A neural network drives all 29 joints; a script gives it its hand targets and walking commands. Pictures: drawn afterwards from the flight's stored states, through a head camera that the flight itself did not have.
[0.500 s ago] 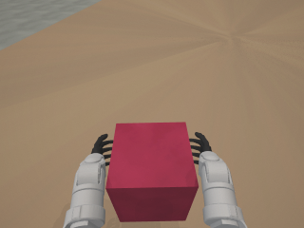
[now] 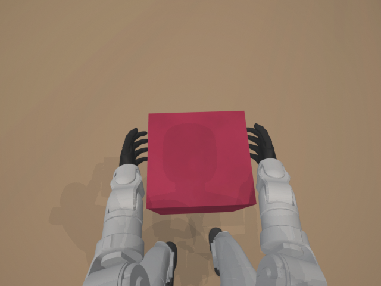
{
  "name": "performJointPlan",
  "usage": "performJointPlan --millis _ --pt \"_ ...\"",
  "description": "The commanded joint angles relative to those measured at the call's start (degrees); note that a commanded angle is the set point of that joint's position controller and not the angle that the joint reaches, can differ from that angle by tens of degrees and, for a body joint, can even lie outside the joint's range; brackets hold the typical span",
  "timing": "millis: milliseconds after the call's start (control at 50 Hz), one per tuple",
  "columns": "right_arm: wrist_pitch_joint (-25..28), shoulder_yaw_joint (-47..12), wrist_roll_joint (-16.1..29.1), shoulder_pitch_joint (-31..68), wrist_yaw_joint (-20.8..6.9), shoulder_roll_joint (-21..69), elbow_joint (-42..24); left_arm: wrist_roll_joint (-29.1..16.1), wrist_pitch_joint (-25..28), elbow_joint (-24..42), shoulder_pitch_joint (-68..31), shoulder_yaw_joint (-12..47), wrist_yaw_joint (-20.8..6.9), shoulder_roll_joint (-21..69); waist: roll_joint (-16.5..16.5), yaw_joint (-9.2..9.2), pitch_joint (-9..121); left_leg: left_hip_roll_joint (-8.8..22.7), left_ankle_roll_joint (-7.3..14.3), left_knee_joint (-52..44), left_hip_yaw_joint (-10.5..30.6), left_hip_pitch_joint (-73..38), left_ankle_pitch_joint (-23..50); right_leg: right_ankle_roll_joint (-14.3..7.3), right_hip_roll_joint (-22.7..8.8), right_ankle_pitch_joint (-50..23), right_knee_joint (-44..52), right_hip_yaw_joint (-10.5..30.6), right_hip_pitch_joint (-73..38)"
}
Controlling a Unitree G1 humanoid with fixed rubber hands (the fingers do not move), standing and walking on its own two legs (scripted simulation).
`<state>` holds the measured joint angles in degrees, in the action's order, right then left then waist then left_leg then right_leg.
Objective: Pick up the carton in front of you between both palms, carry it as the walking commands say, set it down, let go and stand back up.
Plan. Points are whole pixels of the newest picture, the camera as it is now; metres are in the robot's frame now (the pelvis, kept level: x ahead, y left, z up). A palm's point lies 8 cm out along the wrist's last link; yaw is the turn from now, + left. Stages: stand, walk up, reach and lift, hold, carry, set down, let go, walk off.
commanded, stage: set down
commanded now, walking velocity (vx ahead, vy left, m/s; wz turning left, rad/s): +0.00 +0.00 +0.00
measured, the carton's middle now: (196, 169) +0.35 -0.03 -0.15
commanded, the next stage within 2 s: none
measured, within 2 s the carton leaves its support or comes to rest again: rests again in 1.76 s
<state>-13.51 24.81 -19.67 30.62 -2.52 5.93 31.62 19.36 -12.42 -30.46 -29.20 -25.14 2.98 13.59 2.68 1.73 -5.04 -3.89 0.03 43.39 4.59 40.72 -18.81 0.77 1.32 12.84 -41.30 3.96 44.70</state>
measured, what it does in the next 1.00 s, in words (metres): lowers itself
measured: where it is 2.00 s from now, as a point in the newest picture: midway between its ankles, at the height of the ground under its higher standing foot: (194, 268)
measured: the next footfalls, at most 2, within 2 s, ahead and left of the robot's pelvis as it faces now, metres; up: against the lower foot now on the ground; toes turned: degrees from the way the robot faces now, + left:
none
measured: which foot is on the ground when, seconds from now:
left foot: down 0.00-1.00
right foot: down 0.00-1.00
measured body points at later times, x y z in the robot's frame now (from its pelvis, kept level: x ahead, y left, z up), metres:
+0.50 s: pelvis -0.04 -0.02 -0.13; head +0.21 -0.04 +0.24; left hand +0.41 +0.11 -0.22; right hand +0.42 -0.19 -0.22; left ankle +0.01 +0.12 -0.71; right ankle +0.06 -0.13 -0.71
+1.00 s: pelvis -0.06 -0.02 -0.26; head +0.25 -0.05 +0.06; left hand +0.45 +0.10 -0.38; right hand +0.46 -0.20 -0.38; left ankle +0.01 +0.12 -0.71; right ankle +0.06 -0.13 -0.71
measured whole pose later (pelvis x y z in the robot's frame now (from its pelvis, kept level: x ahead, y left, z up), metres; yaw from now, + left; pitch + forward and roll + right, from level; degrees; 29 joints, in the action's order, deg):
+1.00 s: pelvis -0.06 -0.02 -0.26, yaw +5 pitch +46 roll +5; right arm -15.6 22.0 -10.2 65.0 2.6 -7.1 44.1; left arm 7.7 -13.6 -41.6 -62.9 -26.0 7.7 1.2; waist 3.0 2.9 2.9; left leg -9.8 -5.0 102.8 3.8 115.6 -33.9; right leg 2.5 6.2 26.1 -101.4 6.4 121.1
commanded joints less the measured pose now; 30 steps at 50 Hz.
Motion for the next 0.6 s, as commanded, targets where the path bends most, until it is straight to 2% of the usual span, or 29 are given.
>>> performJointPlan --millis 0,60,100,160,220,280,360,440,580 --pt "8.11 -34.38 10.63 29.11 -10.68 45.93 -0.54 -10.83 8.50 1.28 -29.46 35.98 -7.50 47.20 -3.16 0.65 55.64 -4.19 -3.36 4.69 0.38 1.83 30.45 -1.37 4.97 -35.37 -11.40 -0.62 -24.79" --pt "8.74 -37.31 12.68 31.64 -9.93 44.55 -4.03 -13.25 9.51 6.25 -32.73 41.38 -5.74 45.36 -3.34 1.53 67.80 -4.70 -3.84 9.64 -0.11 4.42 31.66 -0.68 5.22 -36.47 -16.45 -1.43 -21.39" --pt "8.03 -37.71 12.90 33.11 -9.64 43.78 -4.65 -14.12 8.82 7.17 -34.68 42.51 -5.19 45.05 -3.10 2.29 70.17 -5.20 -4.10 12.14 -0.66 5.89 28.77 -0.19 5.69 -31.32 -18.08 -2.60 -15.64" --pt "5.57 -35.37 10.96 33.77 -10.03 43.77 -0.35 -13.58 6.20 3.71 -36.83 40.12 -5.61 45.34 -2.04 3.19 63.94 -5.78 -4.27 13.99 -1.54 12.08 17.17 -0.12 6.30 -18.96 -19.13 -3.91 -5.11" --pt "2.52 -30.98 9.24 35.53 -11.27 45.96 5.66 -12.12 3.21 0.05 -40.80 35.76 -7.10 45.95 -0.91 2.99 57.04 -6.00 -3.97 15.66 -2.71 20.60 4.48 -0.47 6.60 -7.27 -20.65 -4.25 2.21" --pt "0.36 -27.59 8.21 38.89 -12.06 47.29 8.93 -11.15 1.14 -2.03 -45.56 32.10 -8.42 46.14 -0.75 2.64 55.39 -6.20 -3.59 18.31 -3.74 26.47 -0.80 -0.61 6.52 -2.37 -22.94 -4.35 6.69" --pt "-0.75 -26.33 8.41 43.84 -11.85 47.75 10.65 -10.83 0.30 -4.03 -50.13 29.30 -9.14 44.84 -2.09 1.69 58.71 -6.76 -3.33 22.90 -4.85 32.88 -1.24 -0.04 6.49 -2.46 -27.21 -4.32 9.99" --pt "-0.73 -27.92 10.04 48.01 -10.53 48.50 10.37 -11.64 0.65 -5.10 -53.54 28.46 -9.36 43.55 -4.01 0.80 64.26 -7.63 -3.05 28.27 -5.95 39.78 -0.18 0.87 6.47 -5.38 -31.81 -3.81 10.13" --pt "-0.63 -31.56 13.21 53.96 -7.89 48.05 8.24 -14.90 1.02 -5.09 -59.48 29.76 -9.39 42.02 -6.63 1.04 71.83 -8.72 -2.97 37.06 -7.49 49.08 -0.11 1.85 6.58 -9.01 -38.84 -3.42 9.82"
